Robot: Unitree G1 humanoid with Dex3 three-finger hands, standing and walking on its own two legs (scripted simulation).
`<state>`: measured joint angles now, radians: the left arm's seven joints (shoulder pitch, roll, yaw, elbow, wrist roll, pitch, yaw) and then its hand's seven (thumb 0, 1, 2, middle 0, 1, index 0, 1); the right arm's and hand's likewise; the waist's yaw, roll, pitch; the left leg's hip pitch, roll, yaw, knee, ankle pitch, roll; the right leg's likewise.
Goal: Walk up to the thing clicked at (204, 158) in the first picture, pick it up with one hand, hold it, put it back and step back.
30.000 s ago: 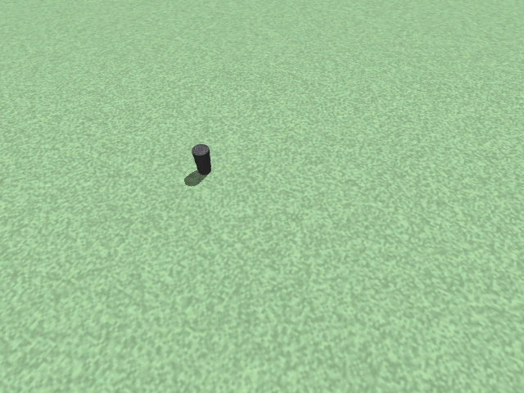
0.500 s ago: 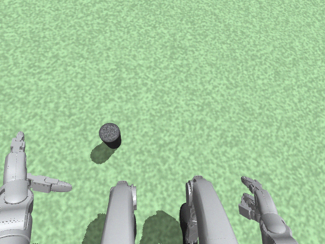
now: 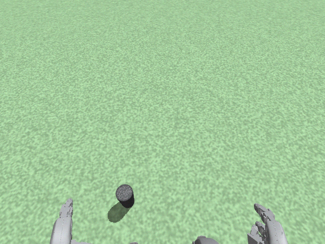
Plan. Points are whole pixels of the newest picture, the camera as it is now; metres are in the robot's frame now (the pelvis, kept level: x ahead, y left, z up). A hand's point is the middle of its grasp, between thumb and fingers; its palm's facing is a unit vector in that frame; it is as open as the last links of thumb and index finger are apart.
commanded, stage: home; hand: left
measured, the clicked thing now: (126, 197) +0.47 +0.20 -0.63
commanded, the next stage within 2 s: stand in 1.66 s
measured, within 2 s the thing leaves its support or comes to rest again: neither
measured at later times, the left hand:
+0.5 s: hand (85, 240) +0.17 +0.19 -0.04, palm faces +0.12 -0.95 -0.29, open 17.3 cm
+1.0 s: hand (85, 240) +0.17 +0.19 -0.04, palm faces +0.11 -0.95 -0.29, open 17.3 cm
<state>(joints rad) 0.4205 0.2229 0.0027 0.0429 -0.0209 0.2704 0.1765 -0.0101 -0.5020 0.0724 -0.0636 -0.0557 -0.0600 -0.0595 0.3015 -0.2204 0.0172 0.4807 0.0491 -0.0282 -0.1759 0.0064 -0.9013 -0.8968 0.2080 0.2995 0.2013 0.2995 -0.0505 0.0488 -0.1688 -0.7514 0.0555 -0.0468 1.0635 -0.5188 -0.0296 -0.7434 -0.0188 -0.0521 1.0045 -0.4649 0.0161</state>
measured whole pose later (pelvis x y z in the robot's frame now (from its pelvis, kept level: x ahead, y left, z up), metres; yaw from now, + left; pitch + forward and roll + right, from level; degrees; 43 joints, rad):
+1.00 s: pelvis +0.00 +0.01 +0.02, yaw +0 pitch +7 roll -2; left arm 0.45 0.20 -0.01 0.02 -0.01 0.27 0.14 -0.01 -0.50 0.08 -0.06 -0.06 -0.06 -0.06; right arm 0.27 -0.20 0.03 0.52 0.01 -0.13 -0.17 0.01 -0.90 -0.90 0.21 0.30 0.20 0.30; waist -0.02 0.04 -0.09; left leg -0.60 0.05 -0.04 0.96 -0.49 -0.02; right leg -0.59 -0.02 -0.05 0.90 -0.43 0.03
